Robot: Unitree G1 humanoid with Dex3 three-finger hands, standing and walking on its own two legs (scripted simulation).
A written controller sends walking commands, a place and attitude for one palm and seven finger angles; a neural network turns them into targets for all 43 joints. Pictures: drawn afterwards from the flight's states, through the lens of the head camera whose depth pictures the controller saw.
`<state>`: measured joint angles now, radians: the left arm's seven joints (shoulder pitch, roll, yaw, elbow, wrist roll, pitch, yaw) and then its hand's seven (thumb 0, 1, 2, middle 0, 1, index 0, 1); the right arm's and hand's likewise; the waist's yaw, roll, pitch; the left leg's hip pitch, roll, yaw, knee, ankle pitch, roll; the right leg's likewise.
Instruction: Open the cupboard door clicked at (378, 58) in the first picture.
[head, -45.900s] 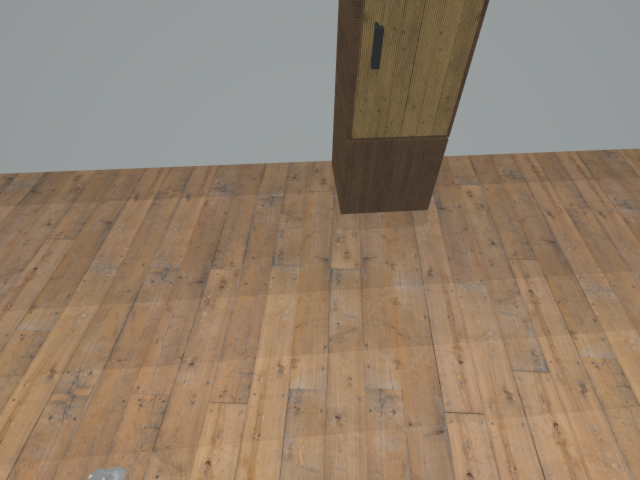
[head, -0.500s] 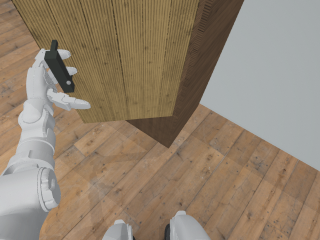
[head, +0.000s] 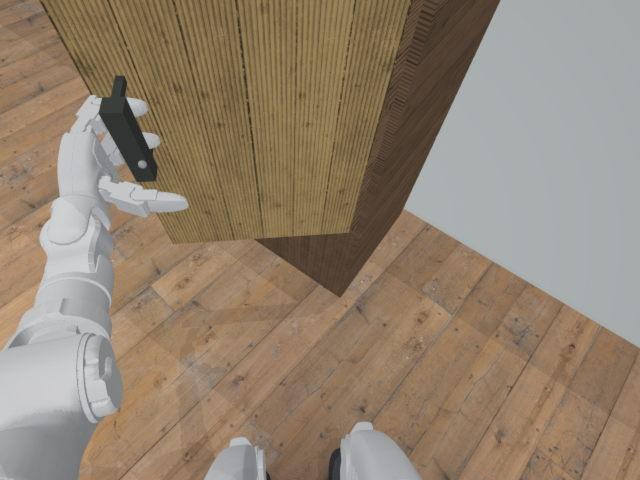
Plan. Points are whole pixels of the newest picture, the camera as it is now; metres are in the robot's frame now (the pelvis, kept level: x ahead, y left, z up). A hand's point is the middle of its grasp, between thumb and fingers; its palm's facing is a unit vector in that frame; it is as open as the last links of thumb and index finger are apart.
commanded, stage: close the thumb around the handle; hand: left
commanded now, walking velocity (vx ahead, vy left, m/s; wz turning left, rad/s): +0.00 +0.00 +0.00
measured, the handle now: (133, 130) +0.54 +0.21 +0.07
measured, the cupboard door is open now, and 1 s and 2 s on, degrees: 42 49 85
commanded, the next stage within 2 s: pull the door open along its arc in 0.54 s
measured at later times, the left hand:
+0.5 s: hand (150, 159) +0.50 +0.18 +0.07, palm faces +0.03 -1.00 -0.02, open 5.8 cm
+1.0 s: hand (154, 191) +0.45 +0.17 +0.07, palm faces +0.03 -1.00 -0.01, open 6.1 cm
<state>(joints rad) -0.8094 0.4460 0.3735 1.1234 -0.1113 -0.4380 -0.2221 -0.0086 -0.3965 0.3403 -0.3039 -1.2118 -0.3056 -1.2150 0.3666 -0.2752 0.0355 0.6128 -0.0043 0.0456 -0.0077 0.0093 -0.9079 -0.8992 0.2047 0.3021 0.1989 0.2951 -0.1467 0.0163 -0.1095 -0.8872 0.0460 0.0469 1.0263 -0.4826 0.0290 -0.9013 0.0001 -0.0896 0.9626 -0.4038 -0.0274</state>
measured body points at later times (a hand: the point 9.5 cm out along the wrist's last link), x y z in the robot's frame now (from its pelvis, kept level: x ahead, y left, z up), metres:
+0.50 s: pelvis +0.00 +0.00 +0.00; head +0.12 +0.02 +0.43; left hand +0.49 +0.24 +0.07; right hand +0.01 -0.26 -0.11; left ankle +0.00 +0.10 -0.67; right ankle +0.03 -0.11 -0.67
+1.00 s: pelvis +0.02 +0.00 +0.02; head +0.12 +0.00 +0.46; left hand +0.44 +0.23 +0.07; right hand +0.06 -0.26 -0.10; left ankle +0.00 +0.10 -0.67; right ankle +0.03 -0.11 -0.67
